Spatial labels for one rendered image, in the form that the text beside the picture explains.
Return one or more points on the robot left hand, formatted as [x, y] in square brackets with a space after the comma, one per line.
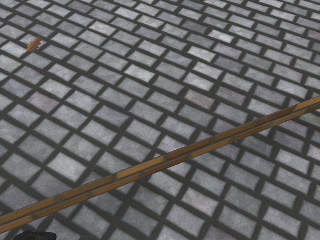
[39, 235]

